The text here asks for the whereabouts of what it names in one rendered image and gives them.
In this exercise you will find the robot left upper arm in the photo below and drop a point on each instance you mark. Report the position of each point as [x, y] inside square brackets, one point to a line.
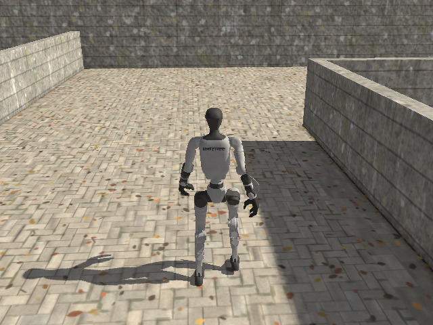
[190, 154]

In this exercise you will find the left robot hand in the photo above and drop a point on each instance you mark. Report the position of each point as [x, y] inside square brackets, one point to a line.
[188, 186]

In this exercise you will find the robot right upper arm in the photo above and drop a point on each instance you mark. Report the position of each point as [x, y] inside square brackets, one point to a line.
[236, 143]

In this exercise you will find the robot right forearm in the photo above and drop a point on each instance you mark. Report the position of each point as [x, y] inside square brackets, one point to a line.
[250, 192]

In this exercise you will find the robot right foot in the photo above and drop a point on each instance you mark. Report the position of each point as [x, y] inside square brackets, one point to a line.
[235, 265]

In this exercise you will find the right robot hand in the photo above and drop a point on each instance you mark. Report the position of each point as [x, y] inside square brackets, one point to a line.
[255, 204]

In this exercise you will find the robot left forearm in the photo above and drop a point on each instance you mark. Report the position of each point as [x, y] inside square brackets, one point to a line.
[184, 177]

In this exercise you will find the left robot shin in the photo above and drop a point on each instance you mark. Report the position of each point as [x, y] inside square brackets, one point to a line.
[199, 254]

